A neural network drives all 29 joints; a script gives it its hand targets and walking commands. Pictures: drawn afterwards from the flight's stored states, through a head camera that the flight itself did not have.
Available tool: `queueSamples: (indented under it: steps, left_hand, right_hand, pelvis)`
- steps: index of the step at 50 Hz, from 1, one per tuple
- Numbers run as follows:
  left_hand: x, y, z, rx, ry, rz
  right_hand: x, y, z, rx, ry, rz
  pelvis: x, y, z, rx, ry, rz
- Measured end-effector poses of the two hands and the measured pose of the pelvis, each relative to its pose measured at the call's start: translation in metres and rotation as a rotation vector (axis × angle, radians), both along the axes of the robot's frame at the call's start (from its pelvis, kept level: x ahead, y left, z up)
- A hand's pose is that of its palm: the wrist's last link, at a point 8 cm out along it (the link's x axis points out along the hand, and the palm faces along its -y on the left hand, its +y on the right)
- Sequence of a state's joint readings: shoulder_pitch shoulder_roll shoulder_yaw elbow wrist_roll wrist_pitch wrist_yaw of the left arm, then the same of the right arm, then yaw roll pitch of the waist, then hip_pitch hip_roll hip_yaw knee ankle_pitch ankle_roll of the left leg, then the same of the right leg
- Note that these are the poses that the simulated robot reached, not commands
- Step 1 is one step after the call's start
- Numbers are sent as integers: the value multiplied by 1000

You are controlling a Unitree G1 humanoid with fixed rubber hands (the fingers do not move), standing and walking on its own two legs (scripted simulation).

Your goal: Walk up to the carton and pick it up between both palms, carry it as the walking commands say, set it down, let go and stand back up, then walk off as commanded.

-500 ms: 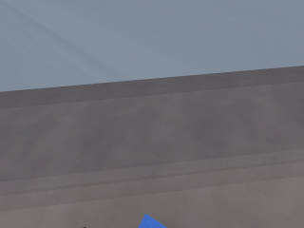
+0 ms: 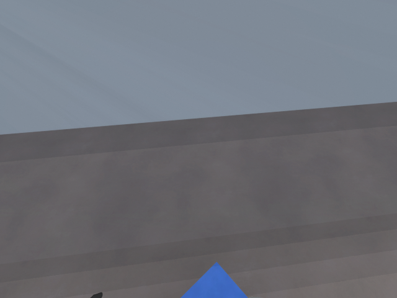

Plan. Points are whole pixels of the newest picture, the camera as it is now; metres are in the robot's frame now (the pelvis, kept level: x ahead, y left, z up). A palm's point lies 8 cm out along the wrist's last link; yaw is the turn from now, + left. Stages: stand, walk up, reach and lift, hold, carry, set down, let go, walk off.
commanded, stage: walk off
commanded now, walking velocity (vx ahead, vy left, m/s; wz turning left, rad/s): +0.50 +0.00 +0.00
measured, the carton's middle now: out of the picture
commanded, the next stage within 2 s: stand in 0.26 s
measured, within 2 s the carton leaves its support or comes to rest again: rests again in 0.66 s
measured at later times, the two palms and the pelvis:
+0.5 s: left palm out of the picture +0.12 +0.24 -0.17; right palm (281, 198) +0.39 -0.23 -0.12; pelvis +0.22 +0.00 -0.02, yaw +1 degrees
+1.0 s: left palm (113, 244) +0.29 +0.22 -0.15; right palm (303, 264) +0.22 -0.25 -0.15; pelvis +0.25 -0.01 -0.01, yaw +0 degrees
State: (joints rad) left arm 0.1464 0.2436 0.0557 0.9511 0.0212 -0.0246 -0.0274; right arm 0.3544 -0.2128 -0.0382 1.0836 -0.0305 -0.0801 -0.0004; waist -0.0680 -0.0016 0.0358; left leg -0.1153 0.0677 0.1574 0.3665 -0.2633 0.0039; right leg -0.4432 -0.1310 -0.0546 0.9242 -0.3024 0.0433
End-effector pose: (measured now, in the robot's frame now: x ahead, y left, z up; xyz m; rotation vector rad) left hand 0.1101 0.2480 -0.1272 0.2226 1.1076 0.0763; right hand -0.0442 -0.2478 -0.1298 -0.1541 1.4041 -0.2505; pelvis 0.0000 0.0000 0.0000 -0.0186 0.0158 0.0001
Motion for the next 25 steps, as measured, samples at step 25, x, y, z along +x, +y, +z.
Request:
queueSamples:
  steps: [25]
  left_hand:
    - [12, -13, -40, -48, 407, 279]
  right_hand:
    - [431, 19, 6, -18, -409, 295]
  pelvis:
    - [218, 4, -24, -11, -35, 17]
